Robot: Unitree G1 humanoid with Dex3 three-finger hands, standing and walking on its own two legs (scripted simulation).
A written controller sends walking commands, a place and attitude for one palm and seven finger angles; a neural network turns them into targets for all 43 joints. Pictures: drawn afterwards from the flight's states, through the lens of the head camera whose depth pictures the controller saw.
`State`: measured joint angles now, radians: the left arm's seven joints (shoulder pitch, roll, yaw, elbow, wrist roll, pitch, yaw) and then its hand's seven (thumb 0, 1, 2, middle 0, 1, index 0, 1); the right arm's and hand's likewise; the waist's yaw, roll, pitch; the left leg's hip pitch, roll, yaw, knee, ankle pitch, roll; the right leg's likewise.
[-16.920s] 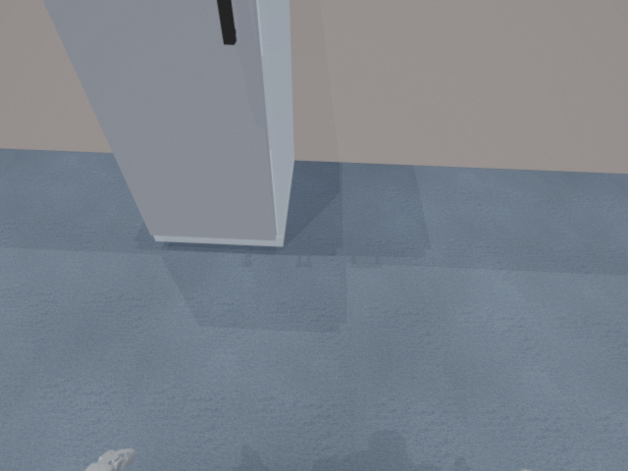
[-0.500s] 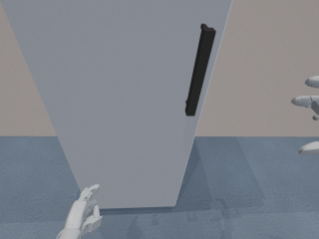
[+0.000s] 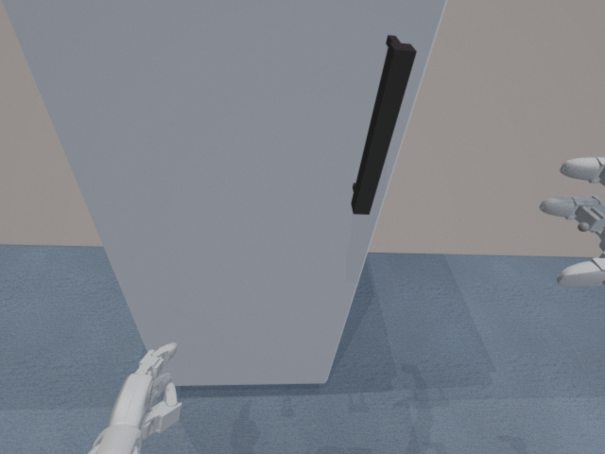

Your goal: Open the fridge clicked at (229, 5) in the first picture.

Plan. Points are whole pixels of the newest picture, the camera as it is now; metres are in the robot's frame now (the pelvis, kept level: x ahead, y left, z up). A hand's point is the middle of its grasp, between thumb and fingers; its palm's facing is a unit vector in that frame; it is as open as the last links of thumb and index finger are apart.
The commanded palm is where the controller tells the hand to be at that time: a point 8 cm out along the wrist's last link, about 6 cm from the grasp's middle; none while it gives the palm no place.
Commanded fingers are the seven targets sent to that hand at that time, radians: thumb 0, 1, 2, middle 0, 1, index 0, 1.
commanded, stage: raise the hand to about handle height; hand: right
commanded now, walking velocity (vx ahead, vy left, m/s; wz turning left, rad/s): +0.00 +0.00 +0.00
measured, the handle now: (374, 133) +0.48 -0.10 +0.23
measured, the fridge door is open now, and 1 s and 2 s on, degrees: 0 0 0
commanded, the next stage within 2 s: move the hooked fingers beside the handle in 0.02 s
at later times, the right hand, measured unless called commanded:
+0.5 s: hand (533, 198) +0.32 -0.23 +0.25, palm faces -0.03 +1.00 -0.08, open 14.0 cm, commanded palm +0.28 -0.29 +0.25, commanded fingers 0.00 0.50 -0.30 0.30 1.20 0.30 1.20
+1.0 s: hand (495, 179) +0.36 -0.22 +0.24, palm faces +0.03 +1.00 -0.07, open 14.0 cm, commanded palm +0.33 -0.26 +0.24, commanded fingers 0.00 0.50 -0.30 0.30 1.20 0.30 1.20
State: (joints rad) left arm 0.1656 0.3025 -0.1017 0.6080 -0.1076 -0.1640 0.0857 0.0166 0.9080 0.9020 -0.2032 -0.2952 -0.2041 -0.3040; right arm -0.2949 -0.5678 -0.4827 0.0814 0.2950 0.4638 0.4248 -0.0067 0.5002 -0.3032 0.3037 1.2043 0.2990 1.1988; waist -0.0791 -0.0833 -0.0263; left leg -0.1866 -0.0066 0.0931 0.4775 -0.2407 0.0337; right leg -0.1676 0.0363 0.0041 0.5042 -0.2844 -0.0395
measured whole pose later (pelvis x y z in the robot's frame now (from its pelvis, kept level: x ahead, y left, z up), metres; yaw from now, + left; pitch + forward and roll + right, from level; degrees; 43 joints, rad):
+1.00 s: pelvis +0.01 +0.01 +0.00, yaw +1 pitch -1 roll +0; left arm 0.16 0.26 -0.10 0.63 -0.10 -0.11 0.08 0.02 0.91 0.90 -0.20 -0.30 -0.20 -0.30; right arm -0.47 -0.46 -0.35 0.19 0.26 0.43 0.30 -0.01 0.50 -0.30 0.31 1.20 0.30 1.20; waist -0.04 -0.06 -0.04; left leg -0.18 -0.01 0.08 0.43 -0.23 0.04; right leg -0.15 0.03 -0.01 0.44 -0.26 -0.03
